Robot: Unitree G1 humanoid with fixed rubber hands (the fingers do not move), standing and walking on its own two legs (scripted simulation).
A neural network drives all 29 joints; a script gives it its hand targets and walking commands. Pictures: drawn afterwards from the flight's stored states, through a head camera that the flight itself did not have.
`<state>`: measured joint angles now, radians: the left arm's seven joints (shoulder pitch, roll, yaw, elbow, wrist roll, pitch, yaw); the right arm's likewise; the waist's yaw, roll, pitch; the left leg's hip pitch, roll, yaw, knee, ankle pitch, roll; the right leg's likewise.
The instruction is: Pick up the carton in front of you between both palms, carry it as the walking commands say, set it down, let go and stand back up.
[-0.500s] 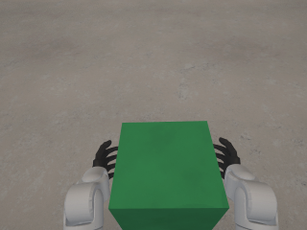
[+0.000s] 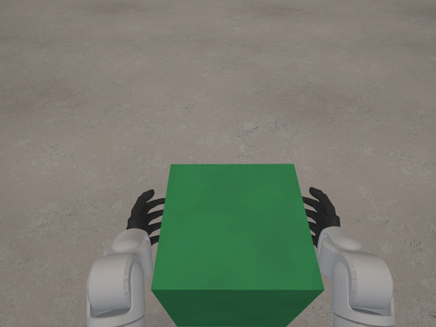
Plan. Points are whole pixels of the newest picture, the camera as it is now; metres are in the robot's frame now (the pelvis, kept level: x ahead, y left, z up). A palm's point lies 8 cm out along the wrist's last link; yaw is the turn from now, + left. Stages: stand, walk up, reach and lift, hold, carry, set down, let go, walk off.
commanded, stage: carry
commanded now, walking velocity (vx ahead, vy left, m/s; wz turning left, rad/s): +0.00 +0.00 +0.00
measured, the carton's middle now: (231, 250) +0.25 +0.00 +0.02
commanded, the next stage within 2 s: hold in 1.44 s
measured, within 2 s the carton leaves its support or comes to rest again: neither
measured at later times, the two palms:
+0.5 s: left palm (162, 237) +0.28 +0.13 +0.02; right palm (321, 237) +0.28 -0.17 +0.02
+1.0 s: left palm (162, 246) +0.25 +0.12 +0.03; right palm (329, 247) +0.25 -0.17 +0.03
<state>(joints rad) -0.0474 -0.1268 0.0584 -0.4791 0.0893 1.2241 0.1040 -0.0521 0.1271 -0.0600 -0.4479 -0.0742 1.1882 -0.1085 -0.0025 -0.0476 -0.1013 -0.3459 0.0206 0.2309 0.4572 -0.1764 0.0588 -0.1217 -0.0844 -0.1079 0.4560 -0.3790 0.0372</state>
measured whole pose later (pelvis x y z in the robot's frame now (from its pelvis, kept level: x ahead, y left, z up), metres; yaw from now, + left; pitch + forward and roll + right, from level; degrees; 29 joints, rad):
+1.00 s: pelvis -0.03 -0.02 +0.00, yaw +0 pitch +2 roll +0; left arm -0.16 -0.13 0.14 0.11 0.21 0.74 0.02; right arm -0.18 0.14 -0.16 0.13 -0.21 0.73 -0.02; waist 0.00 -0.01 -0.08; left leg -0.38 0.08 0.21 0.52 -0.17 0.03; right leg -0.15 -0.03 -0.12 0.52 -0.39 -0.01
